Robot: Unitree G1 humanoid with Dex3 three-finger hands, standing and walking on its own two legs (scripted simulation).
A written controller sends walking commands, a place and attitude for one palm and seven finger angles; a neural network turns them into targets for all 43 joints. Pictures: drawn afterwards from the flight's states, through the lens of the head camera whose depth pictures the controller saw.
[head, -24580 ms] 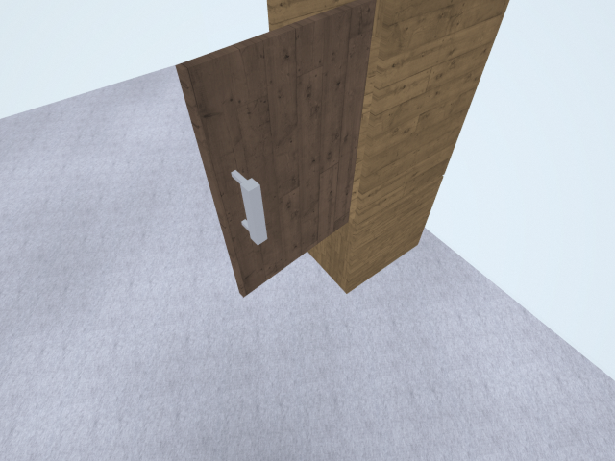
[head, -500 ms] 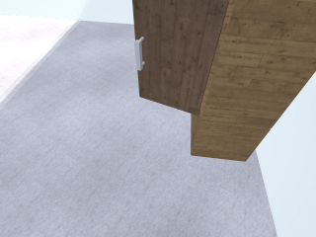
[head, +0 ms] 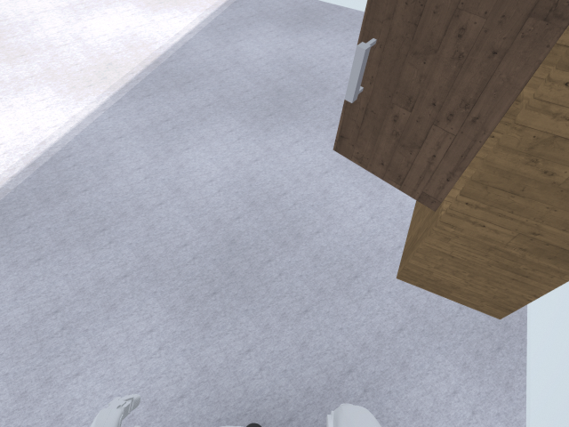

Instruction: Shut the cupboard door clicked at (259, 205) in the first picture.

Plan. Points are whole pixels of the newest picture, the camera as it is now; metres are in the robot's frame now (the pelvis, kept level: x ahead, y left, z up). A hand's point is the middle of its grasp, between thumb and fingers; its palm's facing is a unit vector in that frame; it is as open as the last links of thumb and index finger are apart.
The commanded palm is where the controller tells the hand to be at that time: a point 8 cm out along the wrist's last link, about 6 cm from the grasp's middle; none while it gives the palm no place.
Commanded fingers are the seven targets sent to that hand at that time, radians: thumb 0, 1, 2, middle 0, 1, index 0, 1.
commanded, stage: walk to a spot facing it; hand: left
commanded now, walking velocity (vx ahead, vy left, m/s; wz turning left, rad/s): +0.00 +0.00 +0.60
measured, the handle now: (361, 70) +0.90 -0.16 -0.03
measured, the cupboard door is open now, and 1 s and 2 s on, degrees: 73 73 73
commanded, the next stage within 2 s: turn to face it in 1.46 s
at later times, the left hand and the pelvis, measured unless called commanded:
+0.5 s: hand out of the picture +0.00 +0.14 -0.15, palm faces +0.34 -0.89 -0.29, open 7.4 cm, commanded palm none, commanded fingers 0.00 0.90 0.90 -0.20 -0.30 -0.20 -0.30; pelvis +0.01 -0.07 +0.00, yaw +21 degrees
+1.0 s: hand out of the picture +0.02 +0.20 -0.15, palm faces +0.55 -0.79 -0.27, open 7.4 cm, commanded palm none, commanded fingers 0.00 0.90 0.90 -0.20 -0.30 -0.20 -0.30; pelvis +0.06 -0.04 -0.01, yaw +36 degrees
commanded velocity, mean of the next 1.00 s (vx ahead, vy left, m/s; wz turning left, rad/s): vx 0.12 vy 0.00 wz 0.60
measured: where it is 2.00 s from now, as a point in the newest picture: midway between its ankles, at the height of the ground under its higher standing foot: (240, 403)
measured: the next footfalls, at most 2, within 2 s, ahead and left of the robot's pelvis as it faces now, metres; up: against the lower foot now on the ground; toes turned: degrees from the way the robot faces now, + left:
right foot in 0.24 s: +0.05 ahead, -0.17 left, +0.00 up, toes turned +11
left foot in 0.66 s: -0.02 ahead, +0.07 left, +0.00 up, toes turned +31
